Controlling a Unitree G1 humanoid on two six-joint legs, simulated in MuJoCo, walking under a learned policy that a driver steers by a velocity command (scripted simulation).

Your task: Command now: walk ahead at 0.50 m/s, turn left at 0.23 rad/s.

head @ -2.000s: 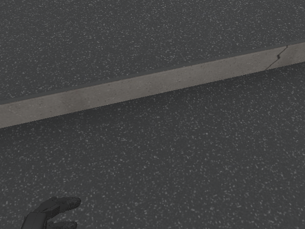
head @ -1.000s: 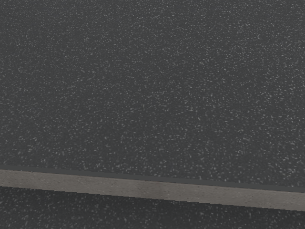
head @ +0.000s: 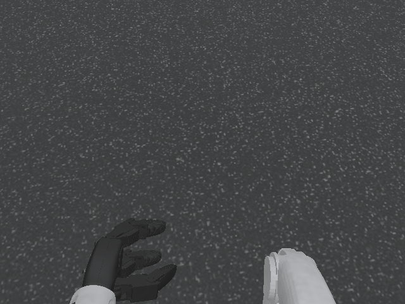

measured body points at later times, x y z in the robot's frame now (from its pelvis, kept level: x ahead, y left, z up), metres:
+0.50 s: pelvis +0.30 -0.06 +0.17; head +0.31 -0.08 +0.62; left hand +0.22 +0.16 +0.03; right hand +0.57 -0.21 +0.08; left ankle +0.45 +0.09 -0.49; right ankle +0.22 -0.14 -0.57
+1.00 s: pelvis +0.58 +0.02 +0.17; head +0.60 +0.03 +0.62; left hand +0.67 +0.31 +0.08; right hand +0.73 -0.20 +0.05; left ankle +0.47 +0.05 -0.57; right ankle +0.83 -0.06 -0.52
